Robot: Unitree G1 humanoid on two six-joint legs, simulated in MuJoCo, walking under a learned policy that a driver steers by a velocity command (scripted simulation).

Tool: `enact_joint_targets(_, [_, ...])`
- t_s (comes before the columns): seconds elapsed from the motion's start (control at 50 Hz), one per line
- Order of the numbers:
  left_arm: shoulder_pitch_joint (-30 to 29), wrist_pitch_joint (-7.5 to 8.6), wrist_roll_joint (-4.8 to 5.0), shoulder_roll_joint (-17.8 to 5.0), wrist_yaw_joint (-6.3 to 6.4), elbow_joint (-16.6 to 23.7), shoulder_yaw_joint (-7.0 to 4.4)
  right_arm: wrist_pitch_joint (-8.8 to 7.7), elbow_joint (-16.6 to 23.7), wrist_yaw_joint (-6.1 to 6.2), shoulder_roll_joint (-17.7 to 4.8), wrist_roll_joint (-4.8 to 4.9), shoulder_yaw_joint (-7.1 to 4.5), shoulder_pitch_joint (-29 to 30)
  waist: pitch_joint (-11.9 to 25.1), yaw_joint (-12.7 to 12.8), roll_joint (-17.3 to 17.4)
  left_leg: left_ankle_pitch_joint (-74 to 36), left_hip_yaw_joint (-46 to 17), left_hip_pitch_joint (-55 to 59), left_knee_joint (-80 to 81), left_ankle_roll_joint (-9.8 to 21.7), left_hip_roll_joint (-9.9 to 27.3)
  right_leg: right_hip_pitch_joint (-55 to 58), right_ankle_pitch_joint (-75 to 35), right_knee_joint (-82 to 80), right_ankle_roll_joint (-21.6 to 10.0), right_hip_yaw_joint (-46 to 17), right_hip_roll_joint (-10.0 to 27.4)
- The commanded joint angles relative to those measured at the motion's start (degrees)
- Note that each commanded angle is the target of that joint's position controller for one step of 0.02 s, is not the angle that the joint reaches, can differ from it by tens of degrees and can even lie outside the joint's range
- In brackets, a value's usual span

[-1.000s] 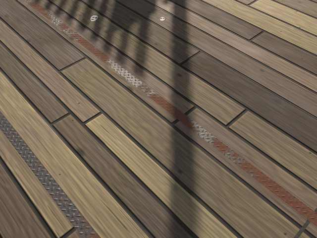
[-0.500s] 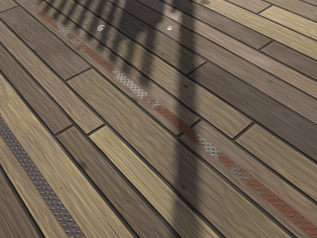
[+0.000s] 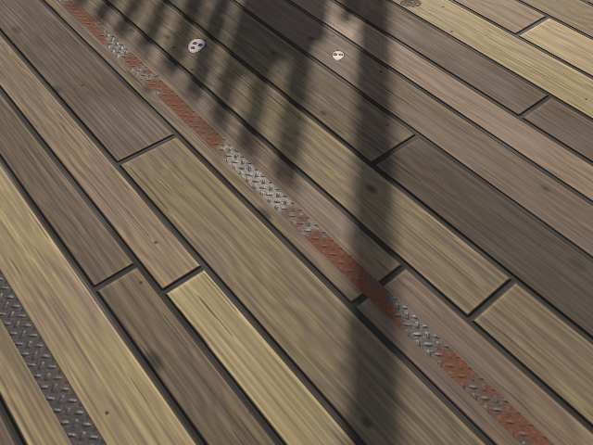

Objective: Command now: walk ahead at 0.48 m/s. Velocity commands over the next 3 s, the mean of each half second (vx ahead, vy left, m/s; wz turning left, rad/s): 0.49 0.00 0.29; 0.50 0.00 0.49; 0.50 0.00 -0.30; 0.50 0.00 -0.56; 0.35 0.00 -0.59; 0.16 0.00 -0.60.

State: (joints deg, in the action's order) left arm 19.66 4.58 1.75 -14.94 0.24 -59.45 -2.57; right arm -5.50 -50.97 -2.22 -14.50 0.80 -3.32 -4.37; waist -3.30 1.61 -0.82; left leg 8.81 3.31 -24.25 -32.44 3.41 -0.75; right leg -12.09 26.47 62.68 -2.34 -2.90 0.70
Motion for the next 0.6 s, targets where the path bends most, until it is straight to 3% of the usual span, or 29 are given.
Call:
enact_joint_targets(0.02, [-3.34,2.26,0.06,-6.79,0.58,4.96,-1.62,-1.04,0.55,-0.13,-6.42,-0.96,-1.25,-5.05,4.97,-3.07,3.71,6.86,-24.83,20.47,21.25,8.81,16.23,-24.46,-9.1,8.62,-1.72,-1.93,6.25])
enact_joint_targets(0.04, [-1.99,1.53,-0.3,-5.82,0.64,4.65,-1.72,-1.26,0.4,-0.21,-5.23,-1.53,-0.85,-4.06,4.96,-1.27,4.97,3.73,-21.09,16.75,22.59,8.26,14.47,-20.65,-11.35,6.53,-1.68,-2.44,7.83])
enact_joint_targets(0.06, [-1.18,0.84,-0.35,-4.69,0.64,4.42,-1.7,-1.31,0.01,-0.26,-4.6,-1.5,-0.68,-4.26,4.8,-0.57,5.37,2.22,-18.93,15.02,23.85,8.48,13.56,-19.05,-12.0,4.82,-1.45,-2.22,8.22])
enact_joint_targets(0.1, [-3.14,0.06,-0.89,-4.14,0.88,5.38,-1.81,-1.37,-1.05,0.1,-5.62,-0.95,-0.71,-6.66,2.89,-0.33,4.54,-0.32,-16.94,12.69,25.83,9.77,12.69,-20.21,-13.14,0.45,-0.42,-1.18,8.64])
enact_joint_targets(0.16, [-11.1,0.1,-1.86,-4.88,1.2,8.62,-2.14,-0.99,-2.03,1.51,-7.91,-0.67,-1.2,-10.92,0.02,-2.0,2.8,-1.89,-16.85,14.74,27.53,10.7,12.83,-27.17,-20.8,-10.63,2.27,-1.1,8.24])
enact_joint_targets(0.26, [-21.12,1.14,-1.5,-3.57,0.17,11.55,-1.64,-0.04,-2.95,2.88,-8.53,-0.08,-1.4,-16.12,-0.67,-4.84,3.77,-4.75,-13.41,15.67,26.0,8.31,10.21,-24.37,-32.85,-27.36,4.06,0.31,4.4])
enact_joint_targets(0.34, [-27.36,1.95,-0.85,-3.79,-0.99,14.13,-1.08,0.86,-3.89,3.23,-8.45,0.49,-1.69,-19.9,-1.48,-6.5,4.4,-4.75,-15.5,19.98,21.83,8.01,11.47,-23.09,-31.61,-33.74,3.98,-0.21,2.77])
enact_joint_targets(0.4, [-26.19,2.76,-0.55,-6.21,-1.54,14.73,-1.57,1.67,-3.38,3.75,-9.54,0.61,-2.46,-19.3,-0.48,-4.53,6.14,-7.28,-18.3,22.14,17.42,6.82,13.3,-17.55,-27.49,-36.92,3.01,-0.92,2.02])
enact_joint_targets(0.42, [-23.66,3.01,-0.52,-7.28,-1.51,14.29,-1.98,1.95,-3.02,3.77,-9.78,0.57,-2.7,-18.69,0.77,-3.03,7.08,-10.72,-18.85,22.09,14.9,6.34,13.28,-13.47,-25.06,-37.28,2.31,-0.24,1.45])
enact_joint_targets(0.44, [-17.6,3.22,-0.66,-9.02,-1.23,12.73,-2.93,2.11,-2.36,3.7,-9.11,0.49,-2.54,-17.79,4.18,0.06,7.02,-16.72,-17.85,21.13,8.95,5.14,10.98,-5.04,-23.59,-38.66,0.87,0.72,0.72])
enact_joint_targets(0.46, [-7.61,3.5,-1.43,-11.72,-0.8,10.75,-4.03,2.14,-0.83,3.45,-7.0,-0.07,-1.73,-16.55,12.31,4.49,5.22,-15.13,-15.74,15.21,-4.12,3.46,7.24,10.3,-22.64,-36.24,-2.11,-2.69,5.0])
enact_joint_targets(0.48, [0.78,3.17,-2.31,-16.95,-0.34,9.81,-5.35,1.56,1.17,3.19,-2.01,-0.32,-0.43,-20.54,22.63,4.53,-6.53,2.47,-9.36,-3.23,-24.6,-0.61,-0.85,32.86,-17.35,-36.16,-8.3,-20.75,18.69])
enact_joint_targets(0.5, [1.46,2.53,-2.06,-14.96,-0.76,9.22,-4.65,0.83,2.01,3.1,-1.25,1.07,0.14,-23.6,26.83,2.9,-18.96,26.08,-10.22,-15.5,-37.1,-1.38,-2.43,37.82,-7.29,-44.26,-12.76,-39.86,25.22])
enact_joint_targets(0.52, [-2.51,2.44,-1.79,-9.35,-0.81,10.34,-3.09,0.73,1.81,3.27,-7.53,2.15,-1.44,-20.51,18.16,3.03,-11.32,22.87,-12.5,-19.56,-42.21,-0.93,1.45,30.46,-2.28,-45.93,-10.17,-33.83,22.78])
enact_joint_targets(0.54, [-6.16,2.23,-1.65,-6.84,-0.73,11.1,-2.36,0.93,2.64,3.43,-8.76,2.14,-1.91,-16.57,11.64,2.45,-6.81,17.73,-10.61,-19.7,-41.89,-0.68,4.04,22.06,-4.96,-46.77,-7.79,-24.4,20.5])
enact_joint_targets(0.56, [-9.38,2.14,-1.85,-5.57,-0.85,11.02,-1.93,1.2,3.03,3.55,-7.92,1.59,-2.06,-14.85,7.25,0.96,-4.01,13.57,-9.89,-17.45,-39.37,-0.9,5.99,14.24,-10.27,-48.7,-6.89,-18.07,17.91])
enact_joint_targets(0.6, [-11.91,2.24,-2.58,-4.67,-0.81,10.51,-1.69,2.33,3.56,3.19,-5.66,1.13,-2.43,-15.12,4.05,-1.5,-6.11,9.14,-9.79,-12.63,-35.5,-1.06,8.8,6.01,-15.53,-52.19,-6.19,-9.88,15.08])
